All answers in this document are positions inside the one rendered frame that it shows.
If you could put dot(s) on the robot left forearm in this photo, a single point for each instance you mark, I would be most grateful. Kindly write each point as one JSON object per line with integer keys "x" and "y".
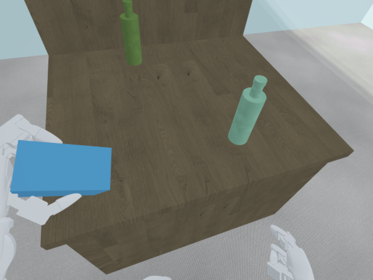
{"x": 7, "y": 245}

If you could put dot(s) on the robot right hand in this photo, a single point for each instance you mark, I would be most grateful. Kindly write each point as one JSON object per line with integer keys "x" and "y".
{"x": 293, "y": 264}

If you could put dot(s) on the sponge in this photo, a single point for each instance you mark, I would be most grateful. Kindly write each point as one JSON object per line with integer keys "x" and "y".
{"x": 44, "y": 169}

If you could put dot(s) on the table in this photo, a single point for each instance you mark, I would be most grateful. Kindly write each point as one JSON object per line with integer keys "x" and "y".
{"x": 176, "y": 178}

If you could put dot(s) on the robot left hand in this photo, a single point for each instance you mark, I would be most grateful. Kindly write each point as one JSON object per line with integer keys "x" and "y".
{"x": 33, "y": 209}

